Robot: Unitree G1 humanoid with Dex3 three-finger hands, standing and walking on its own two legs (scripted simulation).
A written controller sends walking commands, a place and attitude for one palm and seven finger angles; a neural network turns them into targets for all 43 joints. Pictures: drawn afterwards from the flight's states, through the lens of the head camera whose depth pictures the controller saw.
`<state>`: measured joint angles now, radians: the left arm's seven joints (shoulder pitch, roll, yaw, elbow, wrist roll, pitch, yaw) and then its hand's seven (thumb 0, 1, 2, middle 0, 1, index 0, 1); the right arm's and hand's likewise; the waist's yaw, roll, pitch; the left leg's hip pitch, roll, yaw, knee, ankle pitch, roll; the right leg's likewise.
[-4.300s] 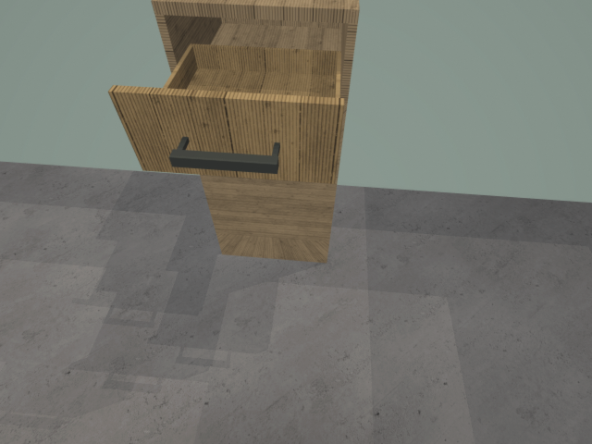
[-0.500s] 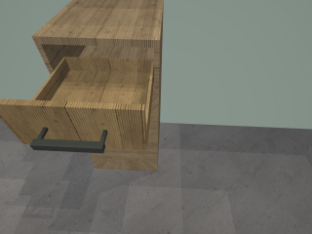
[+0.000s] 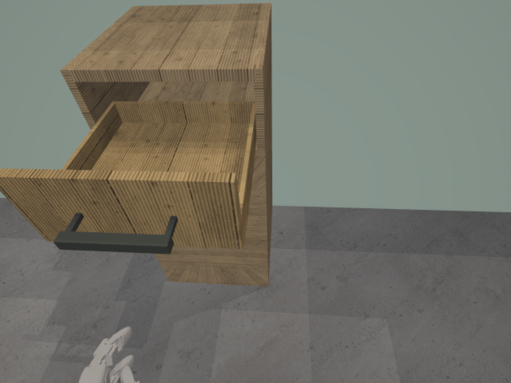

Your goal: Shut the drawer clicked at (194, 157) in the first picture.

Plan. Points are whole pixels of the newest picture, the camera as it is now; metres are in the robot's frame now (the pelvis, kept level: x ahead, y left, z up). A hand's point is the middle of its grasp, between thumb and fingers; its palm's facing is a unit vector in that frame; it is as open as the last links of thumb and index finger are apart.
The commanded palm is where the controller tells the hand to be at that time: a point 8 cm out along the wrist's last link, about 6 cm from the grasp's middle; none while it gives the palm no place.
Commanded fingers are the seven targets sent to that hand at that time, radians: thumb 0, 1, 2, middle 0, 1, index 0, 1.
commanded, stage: raise the hand and make a fist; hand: left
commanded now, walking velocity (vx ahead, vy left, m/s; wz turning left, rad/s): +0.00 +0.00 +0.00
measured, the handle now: (119, 231) +0.33 +0.24 +0.07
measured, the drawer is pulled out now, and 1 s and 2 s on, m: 0.30 0.30 0.30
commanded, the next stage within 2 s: bring the fist close to the handle in 1.74 s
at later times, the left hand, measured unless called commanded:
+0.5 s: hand (125, 372) +0.14 +0.18 +0.04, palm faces -0.04 -1.00 -0.04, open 4.7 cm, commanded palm +0.11 +0.24 +0.04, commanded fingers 0.00 0.90 0.90 -0.88 -1.04 -0.88 -1.04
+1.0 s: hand (92, 341) +0.16 +0.20 +0.10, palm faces +0.01 -0.99 -0.11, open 3.1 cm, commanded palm +0.11 +0.25 +0.12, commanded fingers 0.00 0.90 0.90 -1.38 -1.58 -1.38 -1.58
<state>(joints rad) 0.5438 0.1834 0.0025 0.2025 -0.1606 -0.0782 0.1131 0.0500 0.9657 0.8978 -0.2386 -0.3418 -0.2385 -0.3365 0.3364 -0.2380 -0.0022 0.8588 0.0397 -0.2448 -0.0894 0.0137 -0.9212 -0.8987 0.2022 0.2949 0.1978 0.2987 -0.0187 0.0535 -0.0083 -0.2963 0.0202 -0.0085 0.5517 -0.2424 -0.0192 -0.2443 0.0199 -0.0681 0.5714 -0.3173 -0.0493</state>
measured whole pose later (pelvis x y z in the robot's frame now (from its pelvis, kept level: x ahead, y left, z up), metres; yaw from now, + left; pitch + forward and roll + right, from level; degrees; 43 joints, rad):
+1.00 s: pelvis +0.00 +0.04 -0.03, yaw +0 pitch +1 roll -2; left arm 0.69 0.25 0.10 -0.54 -0.23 -0.14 -0.16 0.01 0.89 0.90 -1.19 -1.37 -1.19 -1.37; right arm 0.25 -0.23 0.03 0.53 0.06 -0.31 -0.05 0.01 -0.91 -0.90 0.20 0.30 0.20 0.30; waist 0.04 0.04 -0.09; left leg -0.47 0.01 0.00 0.84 -0.39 0.02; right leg -0.39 0.00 -0.06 0.79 -0.43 -0.01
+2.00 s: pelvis +0.01 +0.00 +0.00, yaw +0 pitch -3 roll -1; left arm 0.53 0.32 0.40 -0.36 -0.41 0.02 -0.39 0.01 0.89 0.90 -1.40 -1.60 -1.40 -1.60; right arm 0.23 -0.27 0.07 0.65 0.09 -0.45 -0.10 0.01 -0.90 -0.90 0.20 0.30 0.20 0.30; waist 0.08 0.08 -0.07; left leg -0.25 0.04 -0.02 0.61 -0.30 -0.02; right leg -0.17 0.04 -0.07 0.56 -0.34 -0.05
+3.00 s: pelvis +0.01 +0.02 -0.02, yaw +0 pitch +4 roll -1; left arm 0.32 0.25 0.22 -0.06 -0.29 -0.22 -0.27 0.02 0.90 0.90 -1.40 -1.60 -1.40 -1.60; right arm 0.25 -0.26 0.03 0.63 0.04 -0.29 -0.06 0.01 -0.91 -0.90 0.20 0.30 0.20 0.30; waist 0.00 0.05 -0.05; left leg -0.47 0.01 -0.01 0.76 -0.35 0.00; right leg -0.40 0.01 -0.06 0.74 -0.40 -0.03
